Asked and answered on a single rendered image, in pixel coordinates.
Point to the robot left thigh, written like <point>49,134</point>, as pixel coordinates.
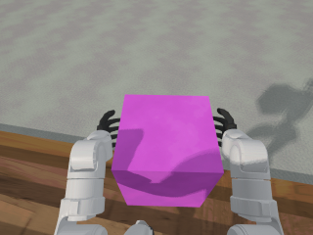
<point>139,229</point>

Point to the robot left hand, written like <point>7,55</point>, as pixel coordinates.
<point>105,122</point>

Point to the robot left forearm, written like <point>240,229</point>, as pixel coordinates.
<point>85,179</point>

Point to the robot left shin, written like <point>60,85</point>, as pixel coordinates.
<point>142,222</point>

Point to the carton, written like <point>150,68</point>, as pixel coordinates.
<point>166,152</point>

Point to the robot right forearm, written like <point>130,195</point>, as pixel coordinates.
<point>250,172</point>

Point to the robot left upper arm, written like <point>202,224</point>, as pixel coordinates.
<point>83,229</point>

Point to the robot right hand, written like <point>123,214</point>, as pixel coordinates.
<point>227,121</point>

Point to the robot right upper arm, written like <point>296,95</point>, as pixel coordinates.
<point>252,229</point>

